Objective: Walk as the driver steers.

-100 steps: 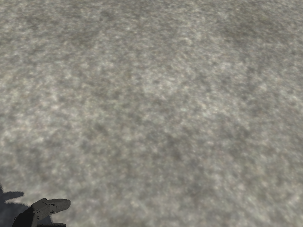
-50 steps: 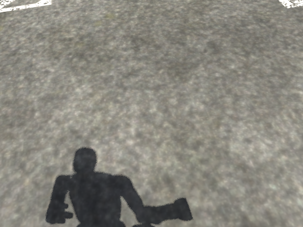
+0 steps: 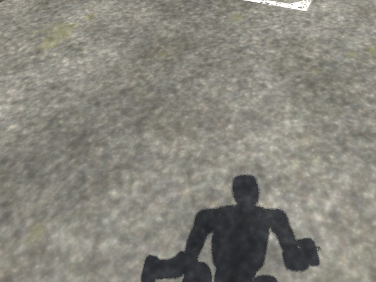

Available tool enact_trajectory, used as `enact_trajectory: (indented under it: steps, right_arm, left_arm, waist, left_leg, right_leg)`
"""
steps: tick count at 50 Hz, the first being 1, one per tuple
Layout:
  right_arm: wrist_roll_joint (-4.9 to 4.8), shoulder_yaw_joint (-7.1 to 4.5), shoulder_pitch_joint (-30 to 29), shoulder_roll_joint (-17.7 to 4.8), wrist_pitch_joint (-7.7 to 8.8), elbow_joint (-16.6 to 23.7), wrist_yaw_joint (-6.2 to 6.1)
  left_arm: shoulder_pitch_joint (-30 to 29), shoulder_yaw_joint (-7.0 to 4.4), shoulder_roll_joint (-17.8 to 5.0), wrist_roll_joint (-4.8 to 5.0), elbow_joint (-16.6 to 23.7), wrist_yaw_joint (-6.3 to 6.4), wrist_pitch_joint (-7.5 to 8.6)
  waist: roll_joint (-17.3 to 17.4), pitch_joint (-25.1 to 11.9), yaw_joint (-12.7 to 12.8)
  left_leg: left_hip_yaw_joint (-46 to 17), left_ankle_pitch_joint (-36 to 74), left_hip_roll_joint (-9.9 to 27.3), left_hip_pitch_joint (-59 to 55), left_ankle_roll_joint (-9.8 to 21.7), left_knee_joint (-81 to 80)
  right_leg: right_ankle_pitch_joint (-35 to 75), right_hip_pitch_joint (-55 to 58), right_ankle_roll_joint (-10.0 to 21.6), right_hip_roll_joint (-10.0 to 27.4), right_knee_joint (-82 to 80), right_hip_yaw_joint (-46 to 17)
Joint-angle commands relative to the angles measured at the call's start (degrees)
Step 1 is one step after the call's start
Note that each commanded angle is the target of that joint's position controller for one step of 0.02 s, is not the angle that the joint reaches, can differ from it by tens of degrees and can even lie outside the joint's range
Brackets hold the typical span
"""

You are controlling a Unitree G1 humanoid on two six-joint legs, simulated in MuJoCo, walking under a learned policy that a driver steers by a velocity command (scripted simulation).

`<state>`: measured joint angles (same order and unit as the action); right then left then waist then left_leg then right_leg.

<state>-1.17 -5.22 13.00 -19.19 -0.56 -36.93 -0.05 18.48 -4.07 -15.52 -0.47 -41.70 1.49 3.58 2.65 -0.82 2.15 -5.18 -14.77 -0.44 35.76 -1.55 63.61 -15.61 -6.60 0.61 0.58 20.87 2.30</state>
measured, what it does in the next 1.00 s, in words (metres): walks ahead: left foot, then right foot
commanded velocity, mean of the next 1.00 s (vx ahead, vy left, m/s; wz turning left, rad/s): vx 0.47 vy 0.00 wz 0.15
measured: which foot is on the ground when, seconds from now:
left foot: up 0.00-0.26, down 0.28-0.84, up 0.86-1.00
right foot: down 0.00-0.28, up 0.30-0.80, down 0.82-1.00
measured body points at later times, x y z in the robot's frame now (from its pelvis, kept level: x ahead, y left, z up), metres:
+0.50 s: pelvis +0.22 +0.12 +0.00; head +0.25 +0.14 +0.45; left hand +0.30 +0.42 -0.10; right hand +0.39 -0.12 -0.10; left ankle +0.21 +0.19 -0.74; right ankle +0.32 -0.04 -0.66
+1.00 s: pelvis +0.54 +0.15 -0.01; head +0.58 +0.16 +0.44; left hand +0.63 +0.44 -0.11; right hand +0.70 -0.10 -0.11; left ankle +0.50 +0.31 -0.66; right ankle +0.59 +0.09 -0.74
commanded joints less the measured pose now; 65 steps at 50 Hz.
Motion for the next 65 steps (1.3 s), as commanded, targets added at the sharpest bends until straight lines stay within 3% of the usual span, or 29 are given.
enact_trajectory:
  steps: [1, 5, 10, 12, 13, 14, 15, 16, 17, 18, 19, 20, 24, 29, 35, 38, 40, 41, 42, 43, 44, 45, 47, 51, 55, 60, 63, 64, 65]
  right_arm:
    - [-0.16, -0.29, -7.8, -2.1, 1.60, 6.2, 0.63]
    - [-0.12, 0.62, -11.5, -0.4, 2.03, 7.2, 1.93]
    - [-0.44, 0.89, -13.8, -0.8, 2.15, 8.3, 3.54]
    - [-0.10, -0.60, -8.4, -3.4, 1.87, 7.4, 3.50]
    - [-0.26, -2.34, 0.9, -6.1, 1.60, 4.7, 3.12]
    - [-0.83, -4.33, 11.7, -10.0, 1.05, 1.9, 2.19]
    - [-1.40, -5.07, 12.0, -17.6, 1.46, 2.1, 1.29]
    - [-0.80, -3.61, 13.4, -13.8, 2.73, 4.1, 1.55]
    - [-0.09, -2.22, 11.5, -9.3, 3.76, 2.5, 1.89]
    - [-0.07, -1.59, 8.7, -7.8, 4.23, 2.2, 1.88]
    - [0.19, -0.79, 4.3, -5.8, 4.32, 2.5, 1.77]
    - [1.04, -0.07, 1.4, -4.3, 4.44, 3.0, 1.66]
    - [1.08, 0.23, 0.5, -4.6, 5.61, 0.7, 1.02]
    - [1.00, 0.61, 3.3, -5.1, 5.70, -2.6, 0.08]
    - [0.98, 0.38, 9.2, -6.4, 5.09, -7.2, -0.09]
    - [1.16, 0.07, 8.5, -7.4, 4.07, -7.4, -0.70]
    - [1.72, -0.07, 7.1, -8.6, 3.11, -6.6, -1.40]
    - [1.91, 0.19, 5.9, -8.6, 3.05, -5.6, -1.84]
    - [2.70, 2.05, 12.6, -2.7, 4.29, -3.4, -1.30]
    - [2.88, 2.79, 12.5, -2.9, 6.12, -4.2, -0.12]
    - [0.23, 1.69, 6.3, -6.9, 7.46, -2.1, 0.91]
    - [-0.42, 2.12, 1.7, -6.6, 8.33, -0.4, 1.15]
    - [1.46, 1.79, -0.2, -5.9, 8.33, 0.3, 0.61]
    - [2.48, 2.54, 1.8, -3.2, 6.37, 0.2, -0.17]
    - [2.22, 3.65, -8.0, -0.8, 6.63, 2.2, 0.09]
    - [0.70, 2.06, -11.4, -4.1, 7.54, 3.2, 0.81]
    - [0.82, 0.17, -3.0, -6.7, 8.26, 1.4, 0.44]
    - [1.81, -0.77, 4.7, -9.7, 8.39, 0.9, -0.07]
    - [2.39, -1.99, 9.2, -14.3, 7.36, -1.1, 0.11]
  left_arm:
    - [-0.1, -1.95, -8.4, -0.18, 3.3, 0.18, 1.25]
    - [0.6, -2.58, -10.6, 0.31, 2.1, -0.26, 0.96]
    - [1.8, -3.55, -13.2, 2.20, 0.1, -0.86, 0.36]
    - [0.8, -3.93, -14.7, 2.72, -0.2, -0.83, -0.18]
    - [0.6, -3.55, -14.0, 2.97, -0.2, -0.69, -0.44]
    - [1.9, -2.55, -11.8, 2.04, 0.7, -0.44, -0.13]
    - [5.2, 0.48, -2.7, -1.23, 4.9, -0.83, 0.82]
    - [1.4, 0.31, -6.5, 1.10, 5.4, -1.10, 2.88]
    - [-4.2, -0.91, -11.1, 3.62, 6.5, -1.36, 3.72]
    - [-5.2, -0.47, -10.3, 3.21, 6.7, -1.20, 4.27]
    - [-5.3, -0.51, -10.0, 1.51, 5.8, -0.89, 4.34]
    - [-3.9, -0.79, -10.0, 0.93, 5.2, -1.07, 3.87]
    - [-2.9, -0.30, -7.7, 0.16, 3.8, -1.69, 1.58]
    - [-12.2, 0.98, -4.8, 0.79, 5.4, -2.57, 1.94]
    - [-21.0, 1.59, -4.3, 1.95, 8.8, -5.09, 2.45]
    - [-18.6, 1.11, -5.5, 1.53, 9.4, -5.96, 2.39]
    - [-8.3, -0.75, -9.1, 1.17, 7.3, -5.42, 1.91]
    - [0.2, -1.87, -11.7, 1.23, 6.1, -4.71, 1.65]
    - [6.1, -3.40, -17.9, 0.61, 5.8, -4.30, 1.54]
    - [7.6, -2.56, -13.8, 1.65, 5.1, -4.09, 1.28]
    - [5.3, -1.77, -11.2, 1.59, 5.4, -3.47, 0.83]
    - [1.8, -1.56, -10.4, 1.43, 6.2, -3.12, 0.59]
    - [-3.2, -0.84, -8.8, 0.65, 7.5, -2.87, 0.58]
    - [-4.9, -1.06, -9.5, 0.95, 7.4, -2.03, 0.68]
    - [-1.8, -1.80, -11.3, 1.71, 5.8, -0.91, -0.23]
    - [1.7, -1.96, -11.0, 2.25, 4.3, -0.55, -1.31]
    - [0.7, -1.26, -8.3, 1.64, 4.8, -0.70, -1.58]
    - [1.4, 0.17, -4.3, 0.93, 5.7, -1.03, -1.32]
    - [8.9, 1.28, -1.3, 2.36, 7.8, -1.13, -0.81]
  waist:
    - [-9.5, 5.2, 2.1]
    - [-9.5, 6.3, 3.2]
    - [-9.0, 7.7, 2.6]
    - [-9.7, 3.1, -1.9]
    - [-8.1, -2.7, -7.0]
    - [-4.6, -8.7, -11.7]
    - [14.6, -13.3, -5.8]
    - [9.7, -23.0, -9.2]
    - [4.9, -13.6, -10.1]
    - [3.1, -8.3, -8.0]
    - [0.1, -4.8, -5.6]
    - [1.4, -3.0, -3.3]
    - [0.2, 0.2, -1.1]
    - [0.5, 3.6, -4.5]
    - [-1.0, 6.9, -7.9]
    - [0.7, 3.2, -5.5]
    - [2.6, -4.6, 0.2]
    - [1.2, -9.6, 5.0]
    - [-11.4, -19.0, 2.9]
    - [-14.0, -25.3, 3.7]
    - [-10.2, -17.5, 4.7]
    - [-4.9, -10.3, 3.7]
    - [-0.3, -1.6, -0.7]
    - [-4.5, 0.4, -3.6]
    - [-6.2, 0.9, 0.4]
    - [-8.6, -0.2, 0.9]
    - [-9.4, -3.2, -4.3]
    - [-3.1, -10.4, -7.4]
    - [15.7, -16.7, -4.2]
  left_leg:
    - [0.2, 5.3, 3.1, 13.3, -1.5, -1.6]
    - [3.3, 9.4, 4.5, 8.7, -1.6, -13.9]
    - [7.9, 5.0, 3.7, 0.1, 2.9, -24.7]
    - [11.1, 1.6, -0.4, -10.7, 6.0, -27.8]
    - [12.4, 4.6, -3.5, -24.1, 8.2, -31.2]
    - [6.9, 5.0, -2.2, -42.2, 10.4, -31.0]
    - [-26.3, -6.1, 14.8, -58.8, 19.9, -36.2]
    - [-45.3, -18.2, 20.7, -60.5, 24.6, -47.5]
    - [-36.4, -13.9, 19.4, -55.4, 21.2, -48.8]
    - [-28.7, -8.4, 17.3, -47.5, 19.4, -48.1]
    - [-22.5, -1.9, 14.9, -39.4, 17.7, -47.8]
    - [-18.0, 4.4, 12.8, -33.6, 16.9, -49.1]
    - [-9.5, 17.7, 10.7, -25.6, 17.3, -53.3]
    - [-0.5, 20.3, 7.1, -25.7, 13.1, -54.9]
    - [1.5, 21.5, 12.3, -38.2, 11.9, -53.4]
    - [3.8, 44.2, 13.3, -44.3, 10.2, -45.6]
    - [6.1, 64.5, 11.5, -44.7, 8.4, -30.5]
    - [7.5, 58.7, 10.1, -34.7, 6.5, -17.1]
    - [8.1, 25.2, 1.1, -9.1, 1.5, 8.8]
    - [-0.6, -15.8, -5.5, 1.8, 0.6, 17.5]
    - [-4.2, -12.8, -1.3, 7.9, 1.4, 19.3]
    - [-3.2, -8.8, 1.4, 8.6, 2.2, 15.1]
    - [-1.4, -5.0, 4.5, 3.8, 1.7, 5.5]
    - [1.2, -1.6, 5.2, -1.9, -2.4, -5.9]
    - [2.7, 16.9, 1.7, -8.8, -3.8, -25.1]
    - [-0.9, 16.3, 0.3, -12.2, -2.1, -34.7]
    - [-0.5, 10.9, 2.1, -24.9, 2.3, -38.2]
    - [-9.5, 5.5, 11.6, -37.9, 6.1, -38.2]
    - [-35.6, -8.6, 23.7, -53.8, 15.2, -43.5]
  right_leg:
    - [-1.3, 5.3, 8.4, 14.0, -13.0, -9.9]
    - [6.0, 5.1, 8.1, 14.3, -13.2, -2.6]
    - [13.0, 6.4, 6.9, 16.8, -11.3, 2.6]
    - [37.5, 7.2, 5.4, 16.4, -0.7, 6.3]
    - [46.2, 4.3, 3.7, 14.4, 11.7, 9.5]
    - [37.4, -7.7, 1.3, 12.2, 27.7, 10.0]
    - [-14.9, -32.7, -2.9, 2.5, 50.0, 7.1]
    - [-18.2, -38.2, -2.5, -0.6, 58.4, -6.9]
    - [-11.8, -43.2, -1.2, 2.3, 58.7, -7.2]
    - [-6.9, -41.9, 0.0, 5.0, 54.7, -6.4]
    - [-3.2, -38.1, -0.1, 7.2, 50.3, -6.3]
    - [-0.4, -33.9, 0.0, 8.5, 47.3, -6.8]
    - [5.8, -30.9, -2.4, 8.2, 40.5, -4.8]
    - [24.4, -30.0, -2.6, 5.8, 20.6, -2.3]
    - [23.5, -34.4, 1.5, 2.8, 10.0, -2.4]
    - [14.6, -30.4, 4.4, -0.9, 9.5, 0.0]
    - [10.6, -16.8, 7.0, -5.3, 10.1, 3.3]
    - [15.2, -0.8, 9.7, -2.4, 9.3, -1.6]
    - [11.6, 25.3, 21.0, 13.4, 10.3, -29.5]
    - [6.4, 33.6, 24.8, 18.8, 0.5, -49.8]
    - [0.4, 29.2, 21.0, 16.8, -1.4, -43.0]
    - [1.2, 20.0, 18.8, 14.9, -2.9, -36.2]
    - [12.9, 3.9, 17.2, 10.8, -5.9, -27.8]
    - [21.8, -8.6, 17.5, 7.1, -8.7, -20.3]
    - [16.2, -13.6, 13.0, 2.6, -7.3, -15.6]
    - [7.0, -5.7, 10.2, 5.6, -1.1, -24.2]
    - [7.3, -6.3, 6.8, 3.6, 9.0, -24.9]
    - [0.6, -11.8, 4.7, 0.0, 24.3, -20.0]
    - [-18.8, -30.6, 1.3, -7.1, 42.6, -11.7]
